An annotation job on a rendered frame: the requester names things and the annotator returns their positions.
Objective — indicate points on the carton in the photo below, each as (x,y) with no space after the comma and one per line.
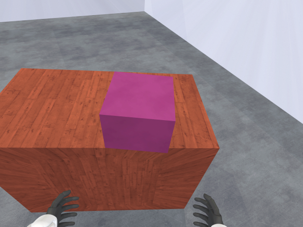
(138,112)

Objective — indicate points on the robot left hand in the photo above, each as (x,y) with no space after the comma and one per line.
(57,208)

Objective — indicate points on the pedestal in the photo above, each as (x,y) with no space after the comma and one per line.
(51,141)

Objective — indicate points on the robot right hand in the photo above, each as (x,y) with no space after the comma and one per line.
(212,211)

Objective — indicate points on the left robot forearm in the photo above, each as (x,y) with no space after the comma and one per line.
(45,221)

